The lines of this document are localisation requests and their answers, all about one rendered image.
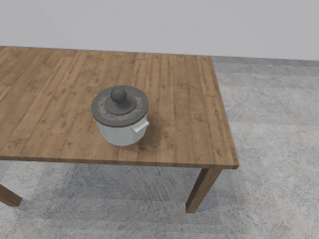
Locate knob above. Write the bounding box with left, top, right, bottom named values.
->
left=111, top=87, right=128, bottom=104

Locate lid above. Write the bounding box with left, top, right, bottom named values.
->
left=91, top=85, right=149, bottom=128

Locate pot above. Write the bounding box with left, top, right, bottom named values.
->
left=97, top=114, right=150, bottom=146

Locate table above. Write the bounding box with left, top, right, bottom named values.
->
left=0, top=46, right=239, bottom=214

